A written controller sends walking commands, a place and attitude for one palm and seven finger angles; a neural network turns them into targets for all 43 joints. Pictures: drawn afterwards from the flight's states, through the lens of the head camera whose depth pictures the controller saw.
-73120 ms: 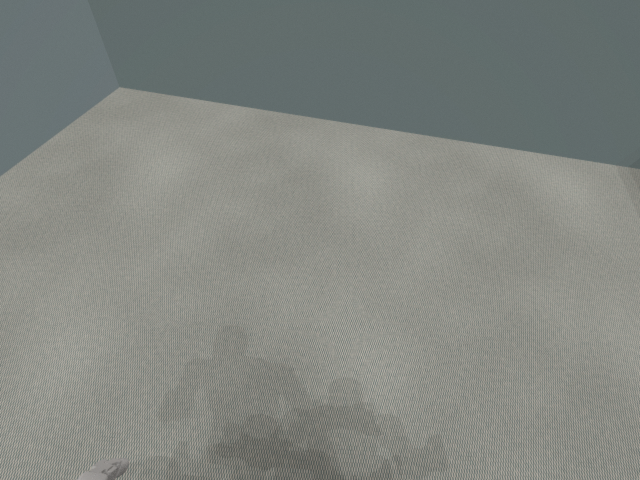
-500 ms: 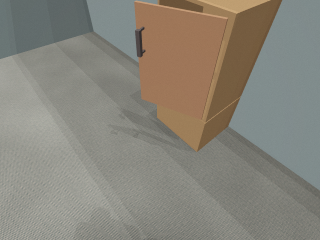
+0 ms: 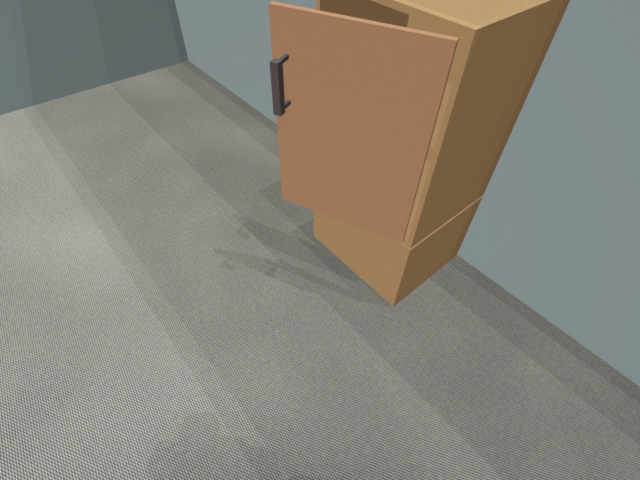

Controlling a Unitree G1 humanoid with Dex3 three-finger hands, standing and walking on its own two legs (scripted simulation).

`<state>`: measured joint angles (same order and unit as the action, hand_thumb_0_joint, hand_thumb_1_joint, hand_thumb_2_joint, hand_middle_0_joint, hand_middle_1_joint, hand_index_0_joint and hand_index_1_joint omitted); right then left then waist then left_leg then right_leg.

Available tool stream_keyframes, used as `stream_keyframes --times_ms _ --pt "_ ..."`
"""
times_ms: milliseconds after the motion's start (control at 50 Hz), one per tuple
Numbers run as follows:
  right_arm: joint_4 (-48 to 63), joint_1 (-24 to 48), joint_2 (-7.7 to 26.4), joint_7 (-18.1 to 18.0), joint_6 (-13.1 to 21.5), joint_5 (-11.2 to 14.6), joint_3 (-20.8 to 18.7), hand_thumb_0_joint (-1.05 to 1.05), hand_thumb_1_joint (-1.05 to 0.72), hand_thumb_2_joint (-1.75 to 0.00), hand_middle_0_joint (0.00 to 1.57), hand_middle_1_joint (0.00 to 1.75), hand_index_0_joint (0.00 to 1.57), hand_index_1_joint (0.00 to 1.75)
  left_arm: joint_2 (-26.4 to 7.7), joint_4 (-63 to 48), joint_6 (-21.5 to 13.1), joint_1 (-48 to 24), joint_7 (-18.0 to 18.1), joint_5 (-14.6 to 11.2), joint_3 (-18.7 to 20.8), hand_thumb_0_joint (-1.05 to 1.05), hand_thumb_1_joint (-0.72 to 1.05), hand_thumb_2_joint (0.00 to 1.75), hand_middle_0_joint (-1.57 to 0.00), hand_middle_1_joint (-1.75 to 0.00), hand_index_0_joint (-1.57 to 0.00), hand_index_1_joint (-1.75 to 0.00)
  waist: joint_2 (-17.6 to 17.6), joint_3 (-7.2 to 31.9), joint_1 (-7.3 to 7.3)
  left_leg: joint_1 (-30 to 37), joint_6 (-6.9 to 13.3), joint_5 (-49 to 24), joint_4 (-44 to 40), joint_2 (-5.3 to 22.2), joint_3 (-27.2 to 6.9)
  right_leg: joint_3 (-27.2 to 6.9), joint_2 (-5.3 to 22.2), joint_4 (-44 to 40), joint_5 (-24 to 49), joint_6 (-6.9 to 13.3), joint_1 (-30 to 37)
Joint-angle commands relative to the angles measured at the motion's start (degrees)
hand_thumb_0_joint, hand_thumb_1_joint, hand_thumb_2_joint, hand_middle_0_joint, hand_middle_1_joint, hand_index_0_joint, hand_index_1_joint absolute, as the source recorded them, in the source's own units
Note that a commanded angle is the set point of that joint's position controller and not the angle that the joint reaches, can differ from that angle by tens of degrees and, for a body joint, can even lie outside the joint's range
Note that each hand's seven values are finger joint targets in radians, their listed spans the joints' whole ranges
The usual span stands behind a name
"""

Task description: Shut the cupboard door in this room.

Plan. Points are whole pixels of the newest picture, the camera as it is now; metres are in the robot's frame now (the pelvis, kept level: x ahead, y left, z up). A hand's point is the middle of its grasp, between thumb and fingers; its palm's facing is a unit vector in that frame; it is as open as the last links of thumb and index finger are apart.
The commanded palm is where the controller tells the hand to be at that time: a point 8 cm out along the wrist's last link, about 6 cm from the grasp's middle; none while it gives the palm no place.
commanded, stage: walk to a spot facing it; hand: left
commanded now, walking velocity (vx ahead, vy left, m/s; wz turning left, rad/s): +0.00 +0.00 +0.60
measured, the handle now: (282, 85) +0.98 +0.14 +0.01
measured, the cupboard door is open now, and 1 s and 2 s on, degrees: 23 23 23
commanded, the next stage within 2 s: turn to face it in 1.94 s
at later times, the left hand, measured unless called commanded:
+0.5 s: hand out of the picture +0.02 +0.26 -0.17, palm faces +0.27 -0.93 -0.25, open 7.3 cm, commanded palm none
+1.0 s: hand out of the picture -0.06 +0.16 -0.16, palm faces +0.55 -0.78 -0.30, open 7.4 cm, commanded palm none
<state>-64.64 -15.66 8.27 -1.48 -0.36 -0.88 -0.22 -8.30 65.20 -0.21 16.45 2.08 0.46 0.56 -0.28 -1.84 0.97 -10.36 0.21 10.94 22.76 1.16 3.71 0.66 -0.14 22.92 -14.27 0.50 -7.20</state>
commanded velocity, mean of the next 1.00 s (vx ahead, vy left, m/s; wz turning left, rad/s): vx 0.03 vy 0.00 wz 0.60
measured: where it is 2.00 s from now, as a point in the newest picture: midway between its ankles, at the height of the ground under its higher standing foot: outside the picture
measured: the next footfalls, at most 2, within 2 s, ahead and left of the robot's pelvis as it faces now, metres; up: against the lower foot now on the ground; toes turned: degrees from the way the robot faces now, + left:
right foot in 0.74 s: +0.05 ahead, -0.13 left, +0.00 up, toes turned +28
left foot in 1.20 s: -0.03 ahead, +0.13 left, +0.00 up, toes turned +51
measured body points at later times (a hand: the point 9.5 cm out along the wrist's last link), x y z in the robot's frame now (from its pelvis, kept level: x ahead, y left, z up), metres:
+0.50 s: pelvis -0.02 +0.02 +0.00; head +0.03 +0.06 +0.44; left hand +0.01 +0.30 -0.15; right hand +0.08 -0.21 -0.14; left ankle +0.01 +0.11 -0.74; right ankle -0.02 -0.15 -0.66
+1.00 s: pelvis +0.01 -0.04 +0.00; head +0.07 -0.03 +0.44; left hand -0.09 +0.20 -0.14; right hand +0.21 -0.22 -0.16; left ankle -0.09 +0.08 -0.67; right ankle +0.01 -0.15 -0.74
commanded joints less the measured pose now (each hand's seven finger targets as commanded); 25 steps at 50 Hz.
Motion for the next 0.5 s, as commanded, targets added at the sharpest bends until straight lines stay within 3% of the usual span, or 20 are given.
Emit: stream_keyframes --times_ms 0,80,140,180,200,220,240,260,280,320,360,400,480 --pt "2.6 -3.2 5.7 -0.3 -0.3 0.2 -1.4 0.00 -0.90 -0.90 0.20 0.30 0.20 0.30 -7.5 -2.4 0.0 4.2 0.5 0.2 2.4 0.00 0.90 0.90 -0.20 -0.30 -0.20 -0.30 -0.4 -3.5 -0.76 -3.0 0.8 -6.6 0.6 3.4 -5.1 -3.0 7.5 -1.8 6.9 1.8 -3.8" --pt "5.2 -1.7 5.8 0.3 -1.2 0.1 -2.6 0.00 -0.90 -0.90 0.20 0.30 0.20 0.30 -10.3 -5.2 0.6 2.3 0.4 0.5 4.2 0.00 0.90 0.90 -0.20 -0.30 -0.20 -0.30 -5.4 -2.3 -0.92 -7.3 -0.3 -2.7 11.2 0.7 -2.4 -5.3 13.9 -2.8 5.8 5.8 -4.3" --pt "7.6 0.7 5.8 0.6 -1.8 -0.1 -3.4 0.00 -0.90 -0.90 0.20 0.30 0.20 0.30 -11.2 -7.7 0.6 0.1 0.5 1.2 5.1 0.00 0.90 0.90 -0.20 -0.30 -0.20 -0.30 -9.6 -2.4 -1.16 -12.0 -1.1 13.5 22.1 0.7 -1.9 -6.0 19.4 -2.6 15.2 10.0 -3.4" --pt "8.6 0.4 6.3 1.0 -1.7 0.2 -3.7 0.00 -0.90 -0.90 0.20 0.30 0.20 0.30 -11.9 -9.2 0.7 -2.1 0.7 1.4 5.6 0.00 0.90 0.90 -0.20 -0.30 -0.20 -0.30 -8.9 -2.6 -0.23 -10.7 -1.2 13.8 17.6 2.8 -2.6 -3.1 20.6 1.6 19.7 9.5 -4.0" --pt "8.3 -1.4 6.8 1.2 -1.4 0.2 -3.6 0.00 -0.90 -0.90 0.20 0.30 0.20 0.30 -11.9 -9.9 0.8 -3.0 0.5 1.2 5.7 0.00 0.90 0.90 -0.20 -0.30 -0.20 -0.30 -5.6 -1.5 0.71 -6.9 -1.0 6.3 11.1 3.1 -3.2 -0.1 18.8 6.4 19.7 7.0 -5.1" --pt "8.0 -4.5 8.7 1.3 -0.9 -0.1 -3.8 0.00 -0.90 -0.90 0.20 0.30 0.20 0.30 -10.9 -10.7 1.1 -2.5 0.2 0.8 5.7 0.00 0.90 0.90 -0.20 -0.30 -0.20 -0.30 3.7 0.6 1.50 -1.8 1.2 -10.6 2.8 6.4 -10.2 4.9 13.3 15.3 12.1 2.4 -9.3" --pt "8.0 -7.0 13.2 0.8 -0.5 -0.9 -4.6 0.00 -0.90 -0.90 0.20 0.30 0.20 0.30 -7.7 -12.0 1.5 -1.2 0.1 0.1 5.3 0.00 0.90 0.90 -0.20 -0.30 -0.20 -0.30 19.1 1.1 1.89 2.5 7.4 -29.1 -2.3 16.8 -27.7 8.3 4.2 27.5 -11.7 -2.7 -18.1" --pt "6.8 -9.2 14.7 0.3 -0.9 -1.0 -5.1 0.00 -0.90 -0.90 0.20 0.30 0.20 0.30 -8.7 -13.2 2.0 -4.6 0.5 0.7 4.6 0.00 0.90 0.90 -0.20 -0.30 -0.20 -0.30 17.6 1.9 3.41 2.4 11.0 -24.7 -5.4 20.0 -31.3 2.0 2.7 36.8 -22.5 -2.2 -20.2" --pt "7.2 -8.1 14.2 0.0 -1.1 -1.0 -5.1 0.00 -0.90 -0.90 0.20 0.30 0.20 0.30 -9.0 -13.1 2.6 -5.9 0.6 1.0 5.1 0.00 0.90 0.90 -0.20 -0.30 -0.20 -0.30 14.8 1.6 2.79 -0.4 9.3 -13.1 -7.6 18.2 -29.9 -2.0 3.9 40.3 -18.7 -1.5 -21.2" --pt "9.8 -2.8 13.4 -0.3 -0.9 -1.0 -4.8 0.00 -0.90 -0.90 0.20 0.30 0.20 0.30 -9.7 -13.6 2.5 -6.8 -0.2 1.2 5.4 0.00 0.90 0.90 -0.20 -0.30 -0.20 -0.30 8.8 -1.4 0.88 -4.4 7.4 -1.2 -8.8 14.5 -27.0 -2.9 4.4 42.9 -10.4 -2.4 -23.5" --pt "10.9 -1.0 13.3 -0.5 -0.4 -0.8 -4.6 0.00 -0.90 -0.90 0.20 0.30 0.20 0.30 -9.8 -13.5 1.9 -6.1 -0.8 1.3 5.5 0.00 0.90 0.90 -0.20 -0.30 -0.20 -0.30 6.0 0.5 -0.12 -1.9 6.6 -3.6 -8.2 11.7 -24.5 -3.0 4.0 42.3 -5.8 -3.4 -24.3" --pt "11.5 -0.6 13.7 -0.5 -0.2 -0.7 -4.9 0.00 -0.90 -0.90 0.20 0.30 0.20 0.30 -9.6 -13.9 1.9 -5.6 -1.0 1.1 5.5 0.00 0.90 0.90 -0.20 -0.30 -0.20 -0.30 5.4 3.1 -0.17 0.2 7.1 -4.8 -7.5 10.8 -23.2 -3.0 3.6 40.6 -5.1 -4.1 -23.9" --pt "12.3 -0.6 14.7 -0.1 -0.6 -0.7 -5.6 0.00 -0.90 -0.90 0.20 0.30 0.20 0.30 -9.8 -15.7 2.0 -6.9 -1.1 1.2 5.3 0.00 0.90 0.90 -0.20 -0.30 -0.20 -0.30 7.3 5.0 0.57 1.9 7.9 -1.9 -7.5 9.5 -25.1 -2.6 2.3 34.6 -6.2 -4.7 -23.3"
